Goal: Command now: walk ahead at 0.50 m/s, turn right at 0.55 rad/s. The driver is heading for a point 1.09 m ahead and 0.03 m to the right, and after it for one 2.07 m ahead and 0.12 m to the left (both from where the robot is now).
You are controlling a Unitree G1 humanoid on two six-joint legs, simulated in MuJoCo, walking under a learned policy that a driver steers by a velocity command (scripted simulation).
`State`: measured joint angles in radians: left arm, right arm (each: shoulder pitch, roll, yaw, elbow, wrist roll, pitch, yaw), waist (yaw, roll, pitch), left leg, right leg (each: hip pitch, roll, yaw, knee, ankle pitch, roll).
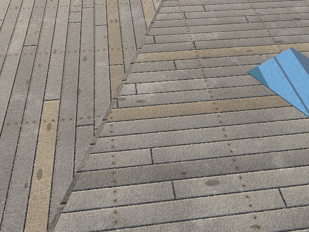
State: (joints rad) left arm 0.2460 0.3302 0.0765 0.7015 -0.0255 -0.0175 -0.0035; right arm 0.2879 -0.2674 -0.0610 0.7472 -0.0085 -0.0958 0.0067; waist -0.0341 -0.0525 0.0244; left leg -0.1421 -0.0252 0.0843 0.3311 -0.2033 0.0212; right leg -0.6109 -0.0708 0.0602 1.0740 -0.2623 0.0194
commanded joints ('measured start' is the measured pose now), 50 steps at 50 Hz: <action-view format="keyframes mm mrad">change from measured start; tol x32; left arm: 1 -34 5 -7 -89 5 -9 -14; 50 -1 85 -8 -48 41 -92 -1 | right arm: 1 -52 -147 -39 -49 4 -18 -5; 50 -49 -154 -32 -145 16 28 9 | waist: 1 11 117 11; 16 156 -89 -393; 50 52 80 -58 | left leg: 1 74 282 -155 -177 265 172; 13 114 253 124 360 859 43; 15 -555 -21 -9 1028 -375 -54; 16 -640 37 -189 1080 -347 -32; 30 -503 132 -139 406 354 -41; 37 -595 79 -70 247 191 28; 41 -117 -48 3 201 106 130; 44 572 348 -870 6 -91 388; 50 -14 195 -448 -94 320 304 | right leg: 1 -113 -48 30 -119 120 8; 13 457 144 -162 -517 136 -177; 15 1023 -249 700 -689 -83 -446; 23 442 -137 151 -887 365 -291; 35 688 -164 -116 -914 437 -191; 40 767 -169 -179 -566 1098 -136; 42 410 -80 -219 -40 690 -64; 43 -29 167 -101 317 -270 5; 50 -8 -27 25 13 -80 22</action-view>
